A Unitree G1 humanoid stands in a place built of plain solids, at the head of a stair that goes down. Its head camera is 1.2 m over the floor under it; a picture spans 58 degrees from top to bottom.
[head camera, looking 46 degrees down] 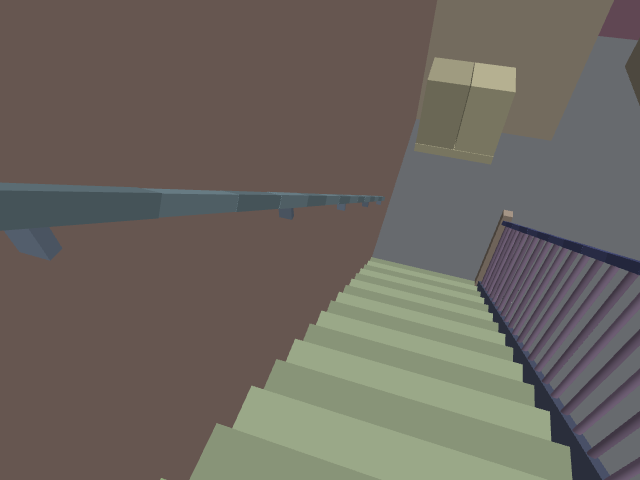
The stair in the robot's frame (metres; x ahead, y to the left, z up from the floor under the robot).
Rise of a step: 0.18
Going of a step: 0.22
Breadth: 1.20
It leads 18 degrees to the right of straight ahead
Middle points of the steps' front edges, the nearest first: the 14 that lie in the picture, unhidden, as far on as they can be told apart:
0.55 -0.31 -0.35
0.76 -0.38 -0.53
0.97 -0.45 -0.70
1.17 -0.51 -0.88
1.38 -0.58 -1.06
1.59 -0.65 -1.23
1.79 -0.71 -1.41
2.00 -0.78 -1.58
2.21 -0.85 -1.76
2.41 -0.91 -1.94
2.62 -0.98 -2.11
2.83 -1.04 -2.29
3.04 -1.11 -2.46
3.24 -1.18 -2.64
